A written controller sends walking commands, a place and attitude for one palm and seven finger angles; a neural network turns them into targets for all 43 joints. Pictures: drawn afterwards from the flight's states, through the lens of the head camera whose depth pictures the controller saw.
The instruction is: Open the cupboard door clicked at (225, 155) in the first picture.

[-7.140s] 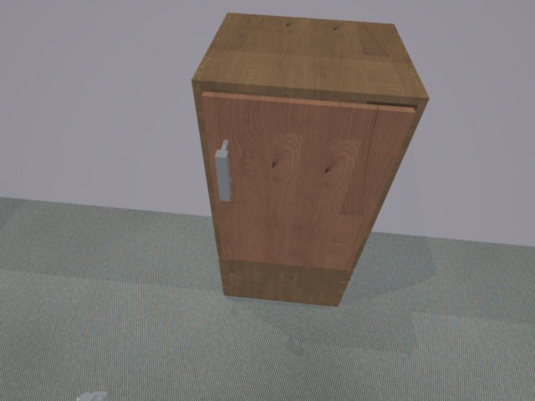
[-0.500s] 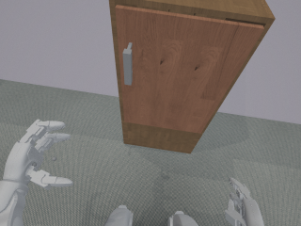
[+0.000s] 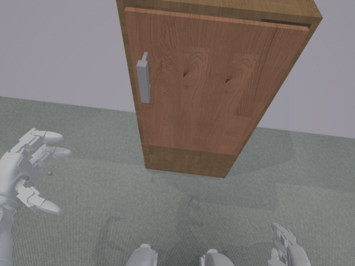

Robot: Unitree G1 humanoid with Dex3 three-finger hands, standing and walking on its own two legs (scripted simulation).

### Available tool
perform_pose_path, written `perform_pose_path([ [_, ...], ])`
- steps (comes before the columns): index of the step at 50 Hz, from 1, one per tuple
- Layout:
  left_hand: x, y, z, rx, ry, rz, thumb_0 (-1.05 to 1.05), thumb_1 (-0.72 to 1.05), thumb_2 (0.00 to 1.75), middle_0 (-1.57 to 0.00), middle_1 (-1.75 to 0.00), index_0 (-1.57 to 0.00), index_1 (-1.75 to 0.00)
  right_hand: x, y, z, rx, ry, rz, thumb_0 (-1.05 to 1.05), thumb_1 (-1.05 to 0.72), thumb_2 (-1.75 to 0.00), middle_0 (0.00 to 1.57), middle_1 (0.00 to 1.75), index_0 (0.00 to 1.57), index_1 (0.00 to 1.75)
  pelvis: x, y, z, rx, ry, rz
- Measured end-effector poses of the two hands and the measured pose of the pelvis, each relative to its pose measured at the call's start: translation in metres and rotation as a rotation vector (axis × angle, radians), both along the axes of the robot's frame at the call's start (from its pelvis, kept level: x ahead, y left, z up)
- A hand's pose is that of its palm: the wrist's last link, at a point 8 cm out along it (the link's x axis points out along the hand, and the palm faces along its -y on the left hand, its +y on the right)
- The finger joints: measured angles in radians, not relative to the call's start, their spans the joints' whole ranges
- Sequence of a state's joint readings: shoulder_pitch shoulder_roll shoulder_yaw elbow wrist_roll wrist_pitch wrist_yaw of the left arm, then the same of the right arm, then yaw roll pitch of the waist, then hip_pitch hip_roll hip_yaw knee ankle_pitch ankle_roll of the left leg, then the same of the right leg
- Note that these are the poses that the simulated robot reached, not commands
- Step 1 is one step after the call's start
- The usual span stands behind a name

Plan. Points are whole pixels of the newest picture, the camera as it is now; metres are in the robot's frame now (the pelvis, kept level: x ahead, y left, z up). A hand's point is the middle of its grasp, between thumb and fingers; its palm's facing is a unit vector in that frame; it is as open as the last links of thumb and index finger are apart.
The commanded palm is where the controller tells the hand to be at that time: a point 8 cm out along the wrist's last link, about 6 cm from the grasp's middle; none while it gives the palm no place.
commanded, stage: raise the hand with hooked fingers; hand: left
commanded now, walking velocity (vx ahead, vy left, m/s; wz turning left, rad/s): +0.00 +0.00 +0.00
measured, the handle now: (145, 78) +0.59 +0.12 +0.04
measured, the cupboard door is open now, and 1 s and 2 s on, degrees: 0 0 0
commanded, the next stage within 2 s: move the hooked fingers beside the handle in 0.40 s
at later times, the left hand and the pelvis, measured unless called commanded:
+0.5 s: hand (54, 178) +0.27 +0.26 +0.06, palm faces -0.05 -1.00 -0.04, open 13.9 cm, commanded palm +0.25 +0.31 +0.06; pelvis -0.01 -0.01 +0.00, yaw +0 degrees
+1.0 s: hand (76, 143) +0.36 +0.25 +0.05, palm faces -0.07 -1.00 -0.01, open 13.9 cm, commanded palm +0.34 +0.29 +0.05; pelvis -0.01 -0.01 -0.01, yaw -1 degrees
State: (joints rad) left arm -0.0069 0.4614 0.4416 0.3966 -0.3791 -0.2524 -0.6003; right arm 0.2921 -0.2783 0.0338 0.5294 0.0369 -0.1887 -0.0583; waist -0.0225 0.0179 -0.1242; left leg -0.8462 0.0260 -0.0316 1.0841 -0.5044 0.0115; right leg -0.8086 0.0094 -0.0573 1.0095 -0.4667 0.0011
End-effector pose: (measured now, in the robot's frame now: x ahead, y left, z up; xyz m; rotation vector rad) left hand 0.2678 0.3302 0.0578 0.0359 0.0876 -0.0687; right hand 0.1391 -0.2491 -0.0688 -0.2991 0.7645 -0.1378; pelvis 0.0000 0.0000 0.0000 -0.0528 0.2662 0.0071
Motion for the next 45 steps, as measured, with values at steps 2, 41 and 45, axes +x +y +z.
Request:
perform_pose_path([
  [2,0.000,-0.002,0.000,-0.006,-0.004,-0.001,-0.01,-0.49,0.30,-0.30,-1.20,-0.30,-1.20,-0.003,-0.004,0.001,-0.003,0.004,-0.007,0.01,-0.90,-0.90,0.21,0.30,0.20,0.30,0.000,-0.001,0.000,0.003,0.003,-0.003],
  [41,0.041,-0.031,-0.005,-0.019,-0.056,-0.029,-0.01,-0.50,0.30,-0.30,-1.20,-0.31,-1.20,-0.017,-0.016,-0.013,-0.011,0.037,-0.028,0.01,-0.90,-0.90,0.21,0.30,0.20,0.30,-0.014,-0.014,-0.008,0.010,0.006,-0.001],
  [45,0.056,-0.032,-0.004,-0.025,-0.044,-0.023,-0.01,-0.50,0.30,-0.31,-1.20,-0.31,-1.20,-0.029,-0.017,-0.014,-0.007,0.073,-0.057,0.01,-0.90,-0.90,0.21,0.30,0.20,0.30,-0.012,-0.012,-0.007,0.012,0.017,-0.010],
])
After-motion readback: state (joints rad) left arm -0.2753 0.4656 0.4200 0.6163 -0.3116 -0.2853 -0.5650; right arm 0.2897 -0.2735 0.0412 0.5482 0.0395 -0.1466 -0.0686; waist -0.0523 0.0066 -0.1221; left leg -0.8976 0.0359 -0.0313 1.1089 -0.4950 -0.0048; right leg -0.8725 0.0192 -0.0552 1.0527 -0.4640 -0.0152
